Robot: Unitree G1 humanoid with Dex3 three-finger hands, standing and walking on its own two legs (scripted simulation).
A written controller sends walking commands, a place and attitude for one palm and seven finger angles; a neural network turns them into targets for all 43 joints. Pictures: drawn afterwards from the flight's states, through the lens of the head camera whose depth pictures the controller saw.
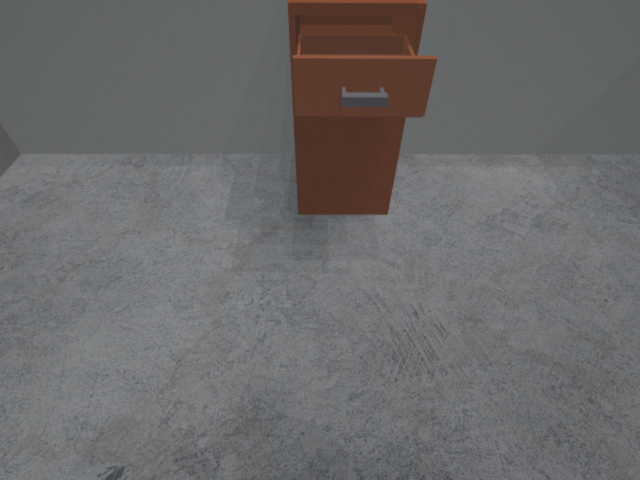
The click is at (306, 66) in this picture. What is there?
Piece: drawer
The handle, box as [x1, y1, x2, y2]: [341, 87, 387, 106]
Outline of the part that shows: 342,87 342,106 386,106 387,95 386,92 383,91 382,87 379,88 378,92 346,92 345,87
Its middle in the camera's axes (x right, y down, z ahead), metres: +0.11 -0.37 +1.01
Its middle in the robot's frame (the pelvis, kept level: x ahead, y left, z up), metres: +1.01 -0.06 -0.01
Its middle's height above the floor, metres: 0.76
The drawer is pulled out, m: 0.30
